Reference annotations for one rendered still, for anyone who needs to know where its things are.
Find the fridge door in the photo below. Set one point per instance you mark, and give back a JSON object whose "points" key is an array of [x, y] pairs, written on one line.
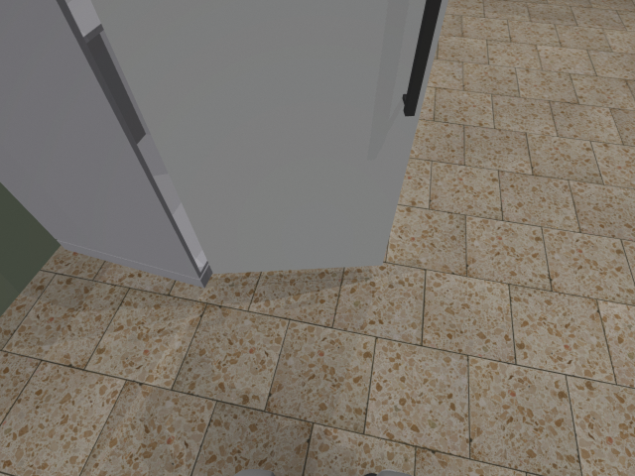
{"points": [[280, 122]]}

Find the handle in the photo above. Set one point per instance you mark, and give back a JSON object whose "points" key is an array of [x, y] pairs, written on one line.
{"points": [[426, 34]]}

